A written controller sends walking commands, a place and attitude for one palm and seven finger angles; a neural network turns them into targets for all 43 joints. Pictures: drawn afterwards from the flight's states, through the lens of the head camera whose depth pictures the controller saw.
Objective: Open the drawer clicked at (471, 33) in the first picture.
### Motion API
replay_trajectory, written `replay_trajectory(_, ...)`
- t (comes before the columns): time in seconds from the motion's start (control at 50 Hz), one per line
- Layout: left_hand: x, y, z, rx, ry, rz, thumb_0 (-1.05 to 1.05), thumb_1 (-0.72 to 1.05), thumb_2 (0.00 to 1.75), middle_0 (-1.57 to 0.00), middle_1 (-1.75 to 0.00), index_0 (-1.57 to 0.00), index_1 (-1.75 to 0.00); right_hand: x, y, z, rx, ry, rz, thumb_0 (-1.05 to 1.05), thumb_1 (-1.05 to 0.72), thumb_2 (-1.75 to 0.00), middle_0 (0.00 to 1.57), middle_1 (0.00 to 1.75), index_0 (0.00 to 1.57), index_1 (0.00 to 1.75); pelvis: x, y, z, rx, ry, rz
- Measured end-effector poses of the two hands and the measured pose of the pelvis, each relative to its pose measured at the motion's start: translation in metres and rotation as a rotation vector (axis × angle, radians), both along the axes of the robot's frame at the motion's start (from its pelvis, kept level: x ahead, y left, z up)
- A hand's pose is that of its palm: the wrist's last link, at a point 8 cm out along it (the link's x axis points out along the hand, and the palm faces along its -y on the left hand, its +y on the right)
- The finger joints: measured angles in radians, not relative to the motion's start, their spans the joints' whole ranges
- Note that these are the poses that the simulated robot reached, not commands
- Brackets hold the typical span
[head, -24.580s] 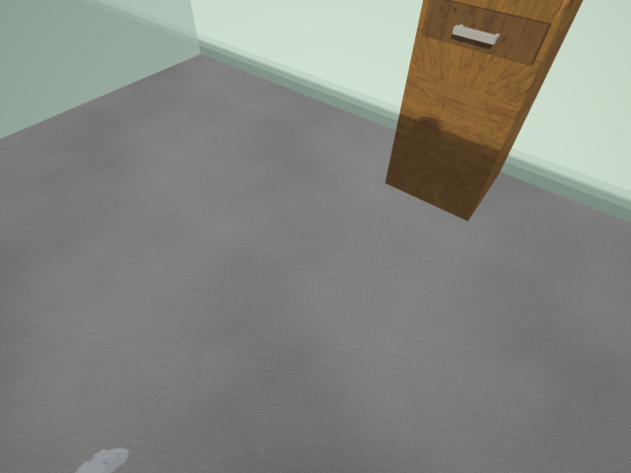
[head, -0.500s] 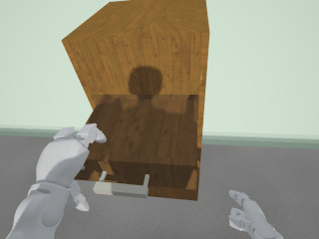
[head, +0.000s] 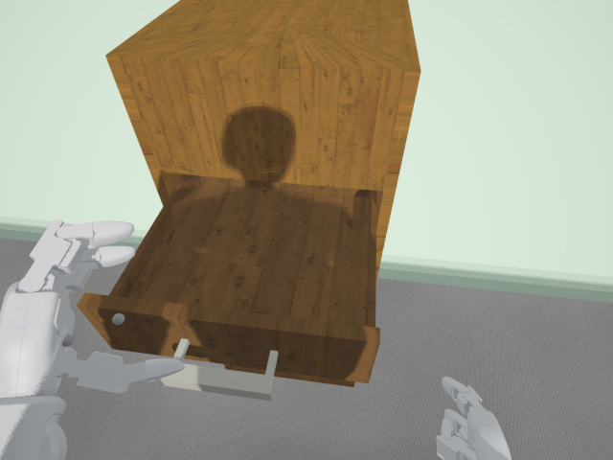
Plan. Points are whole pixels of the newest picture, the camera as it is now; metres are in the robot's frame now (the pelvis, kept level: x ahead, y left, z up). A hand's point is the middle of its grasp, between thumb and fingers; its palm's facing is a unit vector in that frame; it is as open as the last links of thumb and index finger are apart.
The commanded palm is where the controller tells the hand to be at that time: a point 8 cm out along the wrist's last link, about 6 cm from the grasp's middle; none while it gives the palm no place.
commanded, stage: draw the hand back to the body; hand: left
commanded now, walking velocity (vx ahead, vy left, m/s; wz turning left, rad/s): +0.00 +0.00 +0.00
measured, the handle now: (223, 366) +0.23 +0.14 +0.01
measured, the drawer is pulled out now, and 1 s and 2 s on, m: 0.28 0.28 0.28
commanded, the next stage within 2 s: step back with the hand held close in 0.70 s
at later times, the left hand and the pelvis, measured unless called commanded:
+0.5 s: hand (64, 325) +0.19 +0.25 +0.18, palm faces +0.38 -0.83 -0.41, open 8.6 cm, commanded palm +0.13 +0.29 +0.20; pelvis +0.00 +0.01 +0.00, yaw +0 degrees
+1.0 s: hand (56, 307) +0.19 +0.25 +0.20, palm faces +0.37 -0.79 -0.49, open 7.4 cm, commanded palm +0.12 +0.29 +0.20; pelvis -0.01 +0.01 +0.00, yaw -1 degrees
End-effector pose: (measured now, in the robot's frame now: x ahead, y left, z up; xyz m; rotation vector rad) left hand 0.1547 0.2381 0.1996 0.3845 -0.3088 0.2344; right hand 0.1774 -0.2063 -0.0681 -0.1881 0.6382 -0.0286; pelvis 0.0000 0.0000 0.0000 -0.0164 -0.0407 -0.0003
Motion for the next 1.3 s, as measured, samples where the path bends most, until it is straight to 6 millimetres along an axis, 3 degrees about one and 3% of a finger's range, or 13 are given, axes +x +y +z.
replay_trajectory(0.16, 0.008, 0.018, -0.009, 0.025, 0.078, 0.037, 0.0, 0.01, 0.52, -0.28, -0.87, -0.28, -0.87, -0.005, -0.006, -0.012, 0.01, 0.062, -0.054, 0.01, -0.9, -0.9, 0.2, 0.3, 0.2, 0.3, 0.005, 0.004, 0.001, 0.0, 0.019, -0.008)
replay_trajectory(0.46, -0.007, 0.046, -0.005, 0.067, 0.088, 0.14, 0.01, 0.53, 0.74, -0.24, -0.54, -0.24, -0.54, 0.009, -0.005, -0.005, 0.01, 0.029, -0.067, 0.01, -0.9, -0.9, 0.2, 0.3, 0.2, 0.3, 0.004, 0.008, 0.001, -0.004, 0.015, 0.002)
replay_trajectory(0.64, -0.015, 0.041, -0.009, 0.031, 0.089, 0.135, 0.01, 0.79, 0.86, -0.22, -0.37, -0.22, -0.37, 0.008, 0.002, -0.003, 0.01, 0.017, -0.033, 0.01, -0.9, -0.9, 0.2, 0.3, 0.2, 0.3, -0.001, 0.01, 0.002, -0.003, 0.009, 0.011)
replay_trajectory(0.84, -0.016, 0.044, -0.003, 0.064, 0.073, 0.143, 0.02, 0.88, 0.9, -0.22, -0.31, -0.21, -0.31, -0.001, 0.002, -0.008, 0.022, 0.037, -0.038, 0.01, -0.9, -0.9, 0.2, 0.3, 0.2, 0.3, -0.004, 0.008, 0.002, -0.003, 0.008, 0.009)
replay_trajectory(0.96, -0.008, 0.05, 0.022, 0.188, -0.008, 0.128, 0.02, 0.89, 0.9, -0.22, -0.3, -0.21, -0.3, -0.013, -0.007, -0.01, 0.015, 0.072, -0.057, 0.01, -0.9, -0.9, 0.2, 0.3, 0.2, 0.3, -0.01, 0.007, 0.003, -0.004, 0.036, -0.005)
replay_trajectory(1.14, -0.001, 0.037, -0.014, 0.178, 0.154, 0.013, 0.02, 0.89, 0.9, -0.21, -0.3, -0.21, -0.3, -0.042, -0.031, -0.012, -0.022, 0.12, -0.18, 0.01, -0.9, -0.9, 0.2, 0.3, 0.2, 0.3, -0.022, 0.013, 0.0, 0.003, 0.078, -0.027)
replay_trajectory(1.3, -0.022, 0.043, 0.002, 0.251, 0.068, 0.003, 0.02, 0.89, 0.9, -0.22, -0.3, -0.22, -0.3, -0.061, -0.032, -0.008, -0.072, 0.125, -0.182, 0.01, -0.9, -0.9, 0.2, 0.3, 0.2, 0.3, -0.037, 0.014, -0.006, 0.013, 0.082, -0.024)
